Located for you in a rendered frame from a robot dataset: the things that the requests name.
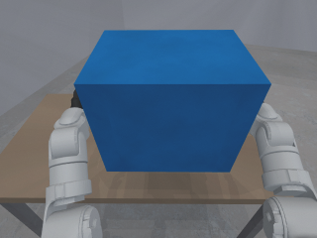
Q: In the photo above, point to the right robot forearm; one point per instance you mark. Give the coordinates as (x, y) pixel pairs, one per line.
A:
(283, 171)

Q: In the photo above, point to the table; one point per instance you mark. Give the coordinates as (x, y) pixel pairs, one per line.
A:
(25, 175)

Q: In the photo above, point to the left robot hand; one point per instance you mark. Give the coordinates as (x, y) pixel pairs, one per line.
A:
(75, 102)

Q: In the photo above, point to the left robot upper arm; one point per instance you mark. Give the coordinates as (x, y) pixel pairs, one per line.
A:
(76, 222)

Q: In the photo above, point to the carton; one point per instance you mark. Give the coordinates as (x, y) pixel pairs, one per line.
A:
(170, 101)

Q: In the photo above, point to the right robot upper arm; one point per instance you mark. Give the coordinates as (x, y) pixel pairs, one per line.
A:
(290, 217)

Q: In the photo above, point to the left robot forearm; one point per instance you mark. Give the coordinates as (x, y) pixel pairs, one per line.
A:
(68, 160)

